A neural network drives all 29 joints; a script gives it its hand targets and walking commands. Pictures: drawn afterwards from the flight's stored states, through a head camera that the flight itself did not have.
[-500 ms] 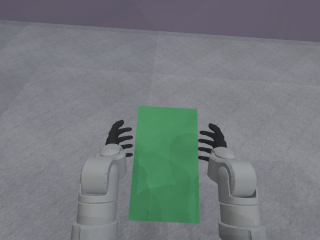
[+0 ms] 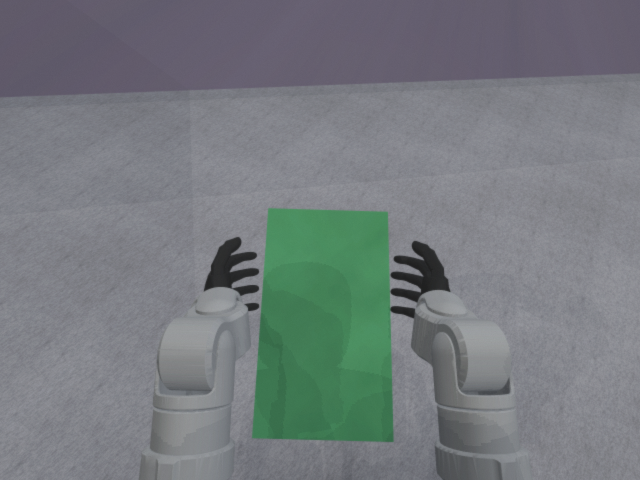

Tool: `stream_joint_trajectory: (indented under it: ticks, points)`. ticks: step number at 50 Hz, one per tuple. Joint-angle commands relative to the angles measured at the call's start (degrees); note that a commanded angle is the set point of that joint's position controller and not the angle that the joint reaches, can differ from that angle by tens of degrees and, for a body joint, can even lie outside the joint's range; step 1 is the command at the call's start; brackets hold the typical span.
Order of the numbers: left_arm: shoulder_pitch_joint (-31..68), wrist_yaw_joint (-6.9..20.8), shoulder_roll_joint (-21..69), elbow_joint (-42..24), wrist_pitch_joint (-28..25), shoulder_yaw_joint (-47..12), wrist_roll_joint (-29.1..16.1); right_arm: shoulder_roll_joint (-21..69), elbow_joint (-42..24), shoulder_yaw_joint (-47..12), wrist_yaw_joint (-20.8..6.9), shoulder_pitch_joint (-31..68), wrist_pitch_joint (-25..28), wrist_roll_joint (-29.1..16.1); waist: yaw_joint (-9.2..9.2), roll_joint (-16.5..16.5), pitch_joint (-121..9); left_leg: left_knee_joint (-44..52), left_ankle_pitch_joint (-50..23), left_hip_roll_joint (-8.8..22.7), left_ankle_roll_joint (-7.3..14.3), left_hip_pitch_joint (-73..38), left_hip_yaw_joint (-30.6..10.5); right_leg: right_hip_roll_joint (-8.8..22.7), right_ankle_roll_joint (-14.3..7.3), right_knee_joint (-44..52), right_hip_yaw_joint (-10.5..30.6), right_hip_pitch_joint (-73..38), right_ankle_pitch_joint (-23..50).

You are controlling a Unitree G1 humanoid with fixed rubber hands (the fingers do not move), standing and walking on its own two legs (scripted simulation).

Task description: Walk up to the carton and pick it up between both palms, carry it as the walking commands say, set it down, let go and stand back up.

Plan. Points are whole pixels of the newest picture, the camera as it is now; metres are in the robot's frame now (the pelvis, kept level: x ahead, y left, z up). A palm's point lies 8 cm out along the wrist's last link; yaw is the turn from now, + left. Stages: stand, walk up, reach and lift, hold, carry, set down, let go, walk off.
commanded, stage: carry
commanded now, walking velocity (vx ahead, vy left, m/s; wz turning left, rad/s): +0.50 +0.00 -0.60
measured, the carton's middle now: (324, 321) +0.34 +0.01 -0.01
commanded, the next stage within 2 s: none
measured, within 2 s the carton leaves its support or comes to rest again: neither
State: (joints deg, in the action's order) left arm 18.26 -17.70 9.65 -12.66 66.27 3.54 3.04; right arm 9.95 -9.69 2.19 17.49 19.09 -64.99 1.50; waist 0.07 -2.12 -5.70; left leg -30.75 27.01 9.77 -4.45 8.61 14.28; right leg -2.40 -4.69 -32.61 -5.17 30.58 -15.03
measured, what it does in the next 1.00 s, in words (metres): walks ahead, turning right: left foot, then right foot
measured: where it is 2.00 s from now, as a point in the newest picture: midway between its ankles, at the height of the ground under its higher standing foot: (466, 272)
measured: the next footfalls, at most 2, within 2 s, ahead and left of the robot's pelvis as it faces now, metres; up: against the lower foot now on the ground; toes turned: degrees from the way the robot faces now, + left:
left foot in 0.30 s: +0.26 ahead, +0.10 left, +0.00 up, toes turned -5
right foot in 0.60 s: +0.40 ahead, -0.19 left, +0.00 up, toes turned -22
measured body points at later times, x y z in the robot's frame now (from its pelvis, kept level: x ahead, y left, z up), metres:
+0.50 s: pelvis +0.30 -0.04 +0.01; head +0.34 -0.03 +0.46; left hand +0.64 -0.01 +0.07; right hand +0.56 -0.24 +0.08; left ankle +0.22 +0.11 -0.72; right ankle +0.20 -0.11 -0.67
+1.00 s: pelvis +0.61 -0.18 +0.01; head +0.66 -0.19 +0.46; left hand +0.94 -0.27 +0.07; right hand +0.80 -0.47 +0.08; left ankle +0.66 -0.08 -0.72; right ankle +0.42 -0.18 -0.65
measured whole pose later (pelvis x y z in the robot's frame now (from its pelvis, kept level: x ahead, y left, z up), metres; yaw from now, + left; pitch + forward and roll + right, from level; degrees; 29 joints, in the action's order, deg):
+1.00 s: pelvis +0.61 -0.18 +0.01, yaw -37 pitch +9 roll +0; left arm 16.3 -16.4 9.1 -13.3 65.5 2.0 2.9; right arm 9.3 -11.0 1.5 17.7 16.7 -64.1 0.9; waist 0.6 -2.6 -4.6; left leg -32.5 17.6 5.4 -0.2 22.9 10.8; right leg -5.2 -5.0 -59.4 3.8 22.1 -25.7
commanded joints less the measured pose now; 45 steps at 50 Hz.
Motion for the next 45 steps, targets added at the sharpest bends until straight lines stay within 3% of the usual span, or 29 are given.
stream_joint_trajectory:
  ticks: [1, 2, 3, 4, 6, 8, 11, 14, 15, 16, 17, 18, 19, 21, 22, 26, 28, 29, 30, 31, 32, 33, 35, 37, 38, 41, 43, 44, 45]
  points:
    - [18.3, 11.7, 58.3, -8.3, -1.5, -29.4, -17.1, 57.4, -13.4, -22.5, -11.6, 20.7, 1.9, -15.2, -1.88, 1.5, -27.3, -32.7, -33.7, 0.0, -4.0, 7.4, 2.1, 6.6, -7.4, 7.2, 20.2, -36.8, 31.2]
    - [23.2, 11.3, 57.0, -8.9, -1.5, -29.8, -17.7, 58.2, -11.7, -23.4, -11.4, 20.5, 1.5, -14.7, -0.98, -10.1, -25.3, -38.3, 5.7, -7.9, -4.4, 27.4, -1.9, 12.8, -13.4, 5.2, 34.7, -52.5, 54.1]
    - [18.7, 12.0, 57.8, -6.7, -0.6, -30.1, -17.6, 58.5, -10.4, -23.2, -11.4, 17.0, 1.0, -14.2, -0.83, -9.6, -28.2, -40.8, 11.2, -7.9, -2.9, 35.3, -10.5, 15.2, -16.2, 3.6, 39.8, -58.4, 56.6]
    - [20.3, 12.6, 57.5, -7.6, -0.5, -30.4, -18.7, 59.3, -10.4, -23.3, -11.3, 17.5, 1.2, -14.5, -0.67, -5.7, -27.2, -41.3, 10.0, -6.2, -2.2, 38.7, -13.4, 15.3, -14.7, 2.4, 34.4, -58.6, 56.5]
    - [20.7, 13.2, 58.9, -8.2, -1.2, -30.1, -18.9, 61.6, -11.5, -24.5, -11.4, 20.5, 2.3, -15.8, -1.19, -0.5, -22.5, -28.5, 7.9, -4.4, -0.4, 39.8, -17.0, 14.2, -12.3, 4.5, 32.8, -52.6, 51.6]
    - [19.5, 12.7, 59.2, -6.6, -1.6, -28.4, -17.0, 61.7, -15.4, -26.0, -11.5, 25.1, 3.0, -16.9, -1.03, -6.5, -20.1, -16.1, 7.2, -4.2, -0.5, 35.4, -17.0, 12.6, -9.8, 6.4, 30.2, -48.8, 44.9]
    - [16.7, 13.1, 57.8, -8.6, -2.7, -28.1, -16.0, 62.8, -16.2, -27.2, -11.2, 22.5, 3.9, -16.7, -0.60, -6.5, -23.9, -5.8, -1.8, -6.9, -1.7, 23.2, -12.4, 10.2, -8.5, 6.9, 26.4, -43.3, 42.2]
    - [16.9, 13.0, 56.4, -9.3, -2.3, -29.0, -15.8, 61.9, -13.6, -26.4, -11.0, 18.8, 3.2, -16.2, 1.30, -5.5, -24.0, 7.6, -14.1, -7.4, -1.7, 2.6, -9.0, 4.7, -3.0, 0.8, 17.9, -29.8, 39.9]
    - [18.2, 13.2, 56.6, -8.9, -2.3, -29.0, -15.8, 62.5, -12.3, -26.4, -11.1, 17.6, 3.1, -15.9, 3.11, -3.4, -26.5, 12.6, -23.7, -4.3, -0.8, -13.4, -8.6, 3.2, 0.6, -6.4, 13.6, -19.1, 33.1]
    - [16.3, 12.8, 56.5, -8.0, -2.0, -28.8, -15.3, 60.9, -11.8, -26.1, -11.2, 17.2, 2.9, -16.2, 4.02, 9.3, -30.2, 12.3, -32.6, 7.7, 2.4, -29.0, -18.9, -0.2, 2.7, -17.5, 11.0, -3.5, 17.1]
    - [18.4, 12.9, 56.8, -10.6, -2.1, -29.6, -16.5, 58.6, -13.0, -25.0, -11.2, 20.4, 3.4, -16.2, 2.69, 19.4, -30.0, 7.5, -54.7, 19.3, 7.9, -40.2, -30.3, -3.3, 3.3, -26.9, 7.7, 11.3, -13.6]
    - [22.2, 13.4, 58.6, -13.1, -2.2, -30.7, -17.1, 61.4, -15.8, -25.6, -11.6, 22.4, 4.1, -16.6, 3.09, 18.1, -29.5, 3.8, -64.1, 20.8, 10.4, -42.0, -27.5, 0.6, 3.6, -29.1, 5.6, 15.0, -17.7]
    - [21.7, 12.9, 59.5, -10.6, -2.1, -30.1, -16.8, 61.5, -15.5, -25.8, -11.9, 22.0, 3.4, -16.9, 3.00, 12.7, -25.0, 2.8, -66.2, 18.9, 8.2, -40.7, -21.6, 2.7, 2.7, -28.2, 5.6, 17.5, -16.1]
    - [20.3, 12.3, 59.0, -11.3, -2.7, -29.4, -16.6, 60.5, -17.4, -25.9, -11.9, 21.4, 3.5, -17.2, 3.33, 9.6, -24.3, 2.6, -65.5, 16.5, 5.7, -44.9, -14.9, 2.1, 2.5, -23.3, 3.0, 21.2, -14.9]
    - [20.2, 12.1, 58.8, -11.1, -2.9, -29.7, -16.6, 59.8, -16.6, -24.5, -11.7, 19.2, 3.8, -16.3, 2.95, 14.7, -22.6, 2.7, -66.5, 15.0, 4.7, -43.4, -12.2, 2.8, 2.2, -20.6, 2.6, 21.4, -12.4]
    - [19.9, 11.6, 58.6, -11.0, -2.8, -30.4, -16.8, 57.4, -18.2, -23.2, -11.9, 21.5, 3.6, -16.5, 2.68, 17.8, -20.8, 2.3, -67.9, 12.9, 1.6, -35.5, -1.7, 1.4, 1.2, -4.6, -1.4, 11.0, -1.8]
    - [20.4, 11.2, 58.7, -11.3, -3.0, -30.0, -17.0, 57.7, -17.5, -23.9, -11.7, 21.6, 3.6, -16.7, 1.39, 19.3, -23.6, -7.5, -76.3, 8.6, -1.2, -28.8, 3.8, -5.9, -0.1, 4.1, -6.1, -4.8, 1.0]
    - [20.0, 11.5, 59.4, -11.0, -2.9, -30.2, -17.3, 57.3, -17.1, -23.8, -11.8, 21.8, 3.5, -16.4, -0.82, 18.3, -25.3, -18.4, -77.9, 6.9, -2.5, -21.4, 5.5, -6.1, -1.6, 9.9, -3.9, -17.5, 6.9]
    - [18.0, 11.8, 59.1, -9.2, -2.6, -29.3, -17.1, 57.0, -17.5, -24.0, -11.5, 24.5, 3.3, -16.8, -2.39, 9.7, -26.5, -28.4, -57.4, 4.7, -4.3, -3.7, 2.4, -0.7, -3.6, 10.0, 7.8, -30.9, 20.2]
    - [18.3, 11.7, 57.5, -9.4, -2.7, -28.8, -17.3, 57.8, -15.8, -24.3, -11.4, 21.3, 2.6, -15.9, -1.17, -5.3, -27.5, -39.8, -15.7, -3.5, -4.8, 18.9, -0.7, 8.6, -9.5, 6.4, 26.8, -47.4, 46.0]
    - [17.8, 11.8, 58.3, -7.7, -2.2, -29.7, -16.9, 59.0, -14.5, -25.1, -11.3, 18.6, 1.9, -14.7, -1.17, -14.2, -30.0, -46.3, 9.6, -8.7, -4.6, 36.3, -8.8, 14.9, -16.9, 3.3, 40.3, -62.8, 65.1]
    - [20.0, 12.2, 58.4, -10.0, -2.3, -32.0, -19.2, 59.7, -14.2, -24.5, -11.3, 18.9, 2.9, -15.5, -0.87, -6.4, -28.8, -48.8, 8.9, -6.5, -2.9, 43.7, -13.8, 16.0, -16.2, 0.6, 36.8, -67.0, 71.3]
    - [17.3, 12.4, 58.7, -10.4, -2.6, -30.2, -18.3, 61.1, -18.0, -26.2, -11.3, 21.4, 3.7, -17.7, -1.82, 0.2, -24.6, -40.8, 8.4, -5.2, -1.2, 49.1, -15.6, 15.0, -12.9, 1.7, 32.9, -65.9, 68.2]
    - [18.4, 12.6, 60.1, -13.0, -3.2, -31.2, -17.9, 63.6, -16.5, -26.6, -11.8, 19.6, 4.0, -17.4, -2.55, -2.6, -19.5, -28.6, 12.1, -3.7, 0.6, 53.0, -18.0, 13.5, -10.0, 1.9, 32.4, -64.1, 63.7]
    - [18.1, 12.6, 60.5, -11.4, -3.7, -30.7, -18.1, 62.5, -18.0, -26.3, -11.7, 21.0, 4.6, -17.3, -2.24, -3.2, -21.0, -22.6, 8.9, -3.5, 0.5, 49.6, -17.7, 13.6, -9.5, 1.6, 32.6, -63.9, 63.5]
    - [17.4, 13.2, 58.5, -13.6, -4.2, -30.2, -17.3, 63.0, -17.1, -27.2, -11.2, 18.1, 4.9, -16.9, -1.20, -4.0, -22.1, -3.9, -11.7, -8.2, -1.8, 28.2, -7.6, 6.7, -6.8, 4.4, 21.6, -48.8, 60.6]
    - [17.8, 13.4, 57.6, -14.0, -4.1, -30.9, -17.4, 62.6, -16.9, -27.5, -11.0, 18.2, 4.8, -17.3, 0.48, -4.5, -24.1, 9.6, -25.9, -12.4, -3.2, 4.4, -1.3, 0.8, -2.1, -3.6, 12.8, -35.6, 60.3]
    - [17.0, 13.3, 58.3, -11.1, -3.7, -30.3, -16.9, 61.7, -19.1, -27.5, -10.9, 20.9, 4.8, -18.0, 3.10, -1.5, -27.3, 13.9, -36.6, -8.9, -2.4, -13.8, -2.0, 0.6, 0.6, -13.0, 9.3, -23.9, 49.8]
    - [15.7, 12.9, 57.9, -10.9, -3.6, -29.9, -16.1, 60.3, -18.7, -27.3, -11.3, 19.9, 4.6, -18.0, 4.10, 10.6, -33.4, 7.7, -55.0, 8.3, 2.7, -36.3, -19.4, -2.0, 3.1, -27.4, 9.4, -2.4, 15.0]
